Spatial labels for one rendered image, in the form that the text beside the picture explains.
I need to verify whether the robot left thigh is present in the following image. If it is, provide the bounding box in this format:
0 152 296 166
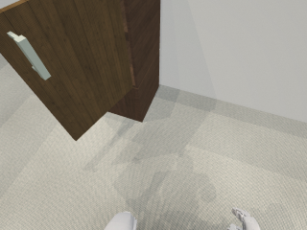
104 212 137 230

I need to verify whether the handle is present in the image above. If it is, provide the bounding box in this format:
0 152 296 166
7 32 51 80

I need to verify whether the right robot hand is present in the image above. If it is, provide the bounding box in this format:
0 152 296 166
226 207 261 230

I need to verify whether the cupboard door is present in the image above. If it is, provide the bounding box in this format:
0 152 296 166
0 0 133 141

